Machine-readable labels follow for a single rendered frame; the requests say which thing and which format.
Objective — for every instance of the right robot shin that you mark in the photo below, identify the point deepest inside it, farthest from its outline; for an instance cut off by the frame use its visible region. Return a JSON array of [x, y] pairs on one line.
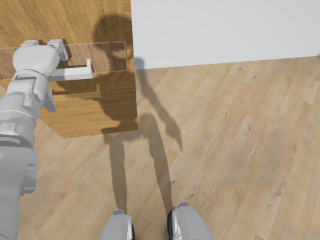
[[175, 236]]

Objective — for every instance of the left robot hand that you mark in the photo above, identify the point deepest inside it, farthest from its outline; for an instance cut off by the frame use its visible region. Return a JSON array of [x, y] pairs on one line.
[[42, 59]]

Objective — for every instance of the robot left thigh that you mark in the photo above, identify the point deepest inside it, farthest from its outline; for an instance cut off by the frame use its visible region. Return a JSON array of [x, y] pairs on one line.
[[118, 227]]

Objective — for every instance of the left robot upper arm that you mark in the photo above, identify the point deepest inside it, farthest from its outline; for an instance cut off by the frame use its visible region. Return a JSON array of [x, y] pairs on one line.
[[18, 176]]

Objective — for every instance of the handle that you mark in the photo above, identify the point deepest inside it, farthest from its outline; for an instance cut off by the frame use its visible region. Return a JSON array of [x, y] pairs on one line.
[[77, 73], [77, 97]]

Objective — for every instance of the cabinet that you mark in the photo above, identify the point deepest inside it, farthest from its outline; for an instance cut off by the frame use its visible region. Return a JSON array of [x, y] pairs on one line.
[[76, 22]]

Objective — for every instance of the drawer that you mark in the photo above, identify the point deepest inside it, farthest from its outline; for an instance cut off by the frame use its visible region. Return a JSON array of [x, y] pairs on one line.
[[104, 56]]

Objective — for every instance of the robot left forearm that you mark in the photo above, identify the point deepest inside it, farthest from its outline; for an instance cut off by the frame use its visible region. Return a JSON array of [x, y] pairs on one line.
[[20, 109]]

